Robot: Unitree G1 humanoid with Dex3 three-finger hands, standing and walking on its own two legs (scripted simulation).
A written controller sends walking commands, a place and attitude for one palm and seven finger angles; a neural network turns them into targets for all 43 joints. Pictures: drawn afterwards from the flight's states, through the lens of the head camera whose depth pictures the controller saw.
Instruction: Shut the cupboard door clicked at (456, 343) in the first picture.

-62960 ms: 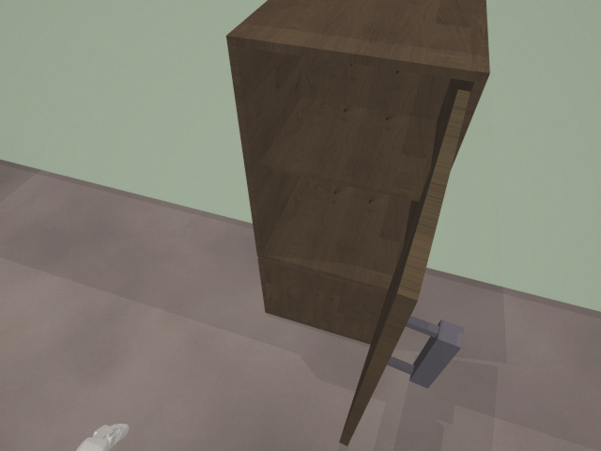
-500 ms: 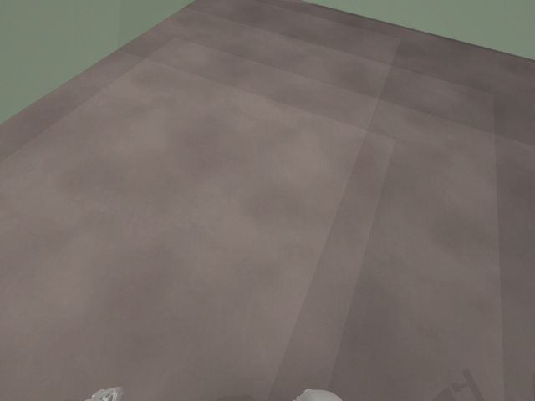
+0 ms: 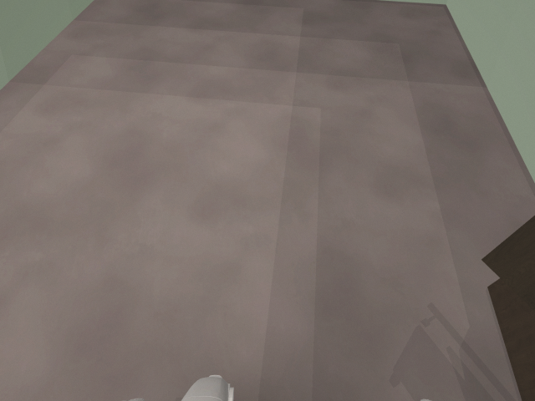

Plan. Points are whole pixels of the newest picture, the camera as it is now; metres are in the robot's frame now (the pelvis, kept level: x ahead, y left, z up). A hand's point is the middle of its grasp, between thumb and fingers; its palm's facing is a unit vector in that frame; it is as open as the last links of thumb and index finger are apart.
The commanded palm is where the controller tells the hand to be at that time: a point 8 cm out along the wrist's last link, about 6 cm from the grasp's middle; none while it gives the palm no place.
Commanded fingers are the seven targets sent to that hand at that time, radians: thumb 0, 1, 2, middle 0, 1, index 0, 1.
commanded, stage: turn to face it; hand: left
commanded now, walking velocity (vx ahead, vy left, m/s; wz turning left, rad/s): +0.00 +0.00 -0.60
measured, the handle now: out of the picture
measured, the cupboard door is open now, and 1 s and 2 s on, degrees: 36 36 36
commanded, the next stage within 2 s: take the last steps up to it in 1.62 s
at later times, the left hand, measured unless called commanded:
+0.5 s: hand (168, 376) +0.17 +0.18 -0.15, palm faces -0.31 -0.92 -0.25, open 7.4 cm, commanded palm none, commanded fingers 0.00 0.90 0.90 -0.20 -0.30 -0.20 -0.30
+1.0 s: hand (187, 363) +0.20 +0.16 -0.18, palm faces -0.54 -0.82 -0.20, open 7.4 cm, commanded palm none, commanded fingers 0.00 0.90 0.90 -0.20 -0.30 -0.20 -0.30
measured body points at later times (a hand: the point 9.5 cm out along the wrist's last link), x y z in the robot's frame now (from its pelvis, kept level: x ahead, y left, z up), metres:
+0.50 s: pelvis -0.01 +0.01 -0.01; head +0.03 +0.00 +0.44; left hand +0.19 +0.23 -0.13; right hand -0.05 -0.24 -0.15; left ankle +0.03 +0.14 -0.74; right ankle -0.06 -0.10 -0.73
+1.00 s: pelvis +0.02 +0.03 +0.00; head +0.07 +0.03 +0.44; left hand +0.23 +0.20 -0.16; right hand -0.05 -0.23 -0.12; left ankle +0.08 +0.12 -0.74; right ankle -0.08 -0.07 -0.68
